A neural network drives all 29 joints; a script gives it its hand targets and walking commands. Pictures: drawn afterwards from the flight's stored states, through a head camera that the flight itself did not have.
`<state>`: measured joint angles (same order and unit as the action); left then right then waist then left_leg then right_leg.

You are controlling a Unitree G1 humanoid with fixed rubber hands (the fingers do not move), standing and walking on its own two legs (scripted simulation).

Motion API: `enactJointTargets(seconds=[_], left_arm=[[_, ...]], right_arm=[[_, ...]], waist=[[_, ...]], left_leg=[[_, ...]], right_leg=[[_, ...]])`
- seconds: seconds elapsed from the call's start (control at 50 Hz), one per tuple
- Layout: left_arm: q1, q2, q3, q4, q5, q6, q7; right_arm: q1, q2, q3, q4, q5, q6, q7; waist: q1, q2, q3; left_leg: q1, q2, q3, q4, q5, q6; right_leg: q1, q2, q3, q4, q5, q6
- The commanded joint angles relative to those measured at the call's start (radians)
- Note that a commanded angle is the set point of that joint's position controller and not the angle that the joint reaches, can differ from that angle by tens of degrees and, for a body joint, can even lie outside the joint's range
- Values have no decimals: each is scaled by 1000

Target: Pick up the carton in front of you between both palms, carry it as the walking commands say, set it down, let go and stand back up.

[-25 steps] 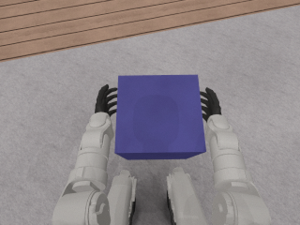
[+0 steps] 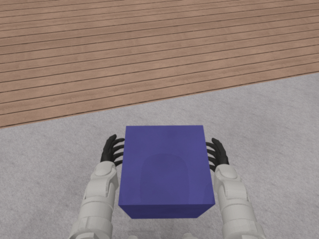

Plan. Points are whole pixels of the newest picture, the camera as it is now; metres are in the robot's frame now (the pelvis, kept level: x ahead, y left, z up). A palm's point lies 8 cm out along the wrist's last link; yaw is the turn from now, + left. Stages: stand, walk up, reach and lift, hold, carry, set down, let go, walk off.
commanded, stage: reach and lift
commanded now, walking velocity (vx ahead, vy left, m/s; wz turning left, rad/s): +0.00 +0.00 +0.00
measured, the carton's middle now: (164, 175) +0.32 -0.01 -0.10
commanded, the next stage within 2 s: hold in 1.30 s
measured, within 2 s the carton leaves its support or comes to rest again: neither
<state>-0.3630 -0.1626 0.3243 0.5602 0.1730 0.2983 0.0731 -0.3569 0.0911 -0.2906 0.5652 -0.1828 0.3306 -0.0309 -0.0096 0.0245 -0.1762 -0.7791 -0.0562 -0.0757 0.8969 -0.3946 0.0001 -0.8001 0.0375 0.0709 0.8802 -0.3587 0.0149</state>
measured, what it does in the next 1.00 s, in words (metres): rises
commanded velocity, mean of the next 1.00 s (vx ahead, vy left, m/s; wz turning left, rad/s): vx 0.00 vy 0.00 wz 0.00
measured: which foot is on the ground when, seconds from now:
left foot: down 0.00-1.00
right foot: down 0.00-1.00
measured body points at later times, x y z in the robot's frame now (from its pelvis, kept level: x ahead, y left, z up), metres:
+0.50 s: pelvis +0.00 +0.00 +0.05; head -0.03 -0.01 +0.50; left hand +0.31 +0.15 +0.07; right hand +0.31 -0.16 +0.06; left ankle +0.02 +0.12 -0.69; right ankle +0.04 -0.13 -0.69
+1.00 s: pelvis +0.01 +0.00 +0.05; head -0.01 -0.01 +0.50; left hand +0.32 +0.15 +0.08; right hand +0.32 -0.16 +0.08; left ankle +0.02 +0.12 -0.69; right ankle +0.04 -0.13 -0.69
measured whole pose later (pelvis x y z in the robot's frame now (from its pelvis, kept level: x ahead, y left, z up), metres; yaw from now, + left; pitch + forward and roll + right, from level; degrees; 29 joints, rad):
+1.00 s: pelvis +0.01 +0.00 +0.05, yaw +0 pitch -5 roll +0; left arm -0.31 -0.16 0.28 0.34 0.29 0.63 -0.01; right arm -0.28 0.16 -0.25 0.32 -0.29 0.66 0.00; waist 0.00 0.01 0.02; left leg -0.10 -0.03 -0.09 0.41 -0.23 0.00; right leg -0.12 0.03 0.07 0.40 -0.19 0.00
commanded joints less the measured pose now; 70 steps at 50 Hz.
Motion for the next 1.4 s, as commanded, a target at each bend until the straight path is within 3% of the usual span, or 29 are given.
enactJointTargets(seconds=[0.0, 0.2, 0.3, 0.4, 0.58, 1.0, 1.28, 1.38], left_arm=[[-430, -1018, -603, 36, -110, 43, -244], [-344, -1020, -646, -88, -135, 211, -289], [-331, -974, -574, -81, -104, 278, -301], [-410, -958, -493, -46, -64, 290, -320], [-517, -982, -522, -77, -75, 277, -332], [-337, -948, -576, -210, -106, 327, -315], [-320, -945, -607, -277, -128, 364, -309], [-300, -936, -658, -359, -161, 400, -305]], right_arm=[[-498, 1016, 584, -54, 130, 6, 240], [-417, 1020, 621, -186, 152, 172, 253], [-405, 994, 562, -189, 126, 240, 255], [-479, 992, 493, -146, 95, 256, 271], [-587, 1031, 530, -175, 112, 247, 280], [-409, 985, 578, -310, 140, 294, 265], [-392, 968, 607, -372, 157, 327, 264], [-378, 975, 670, -456, 196, 363, 257]], waist=[[-1, -27, -404], [4, -19, -202], [1, -22, -46], [6, -20, 32], [8, -25, -61], [5, -21, -74], [6, -15, -51], [16, -17, -88]], left_leg=[[282, -56, -24, -196, 317, 1], [534, -30, -26, -404, 392, -1], [577, -28, -20, -493, 309, 2], [551, -22, -6, -520, 157, 12], [585, -22, -2, -511, 159, 16], [700, -32, -8, -549, 412, -3], [723, -31, -11, -564, 420, -7], [761, -31, -15, -572, 476, -8]], right_leg=[[418, 72, 13, -161, 313, -22], [649, 53, 12, -374, 371, -17], [692, 48, 10, -461, 290, -21], [690, 40, -3, -483, 157, -24], [740, 37, -3, -478, 157, -19], [825, 50, 2, -522, 387, -9], [833, 55, 0, -536, 378, -11], [865, 55, 4, -545, 429, -6]])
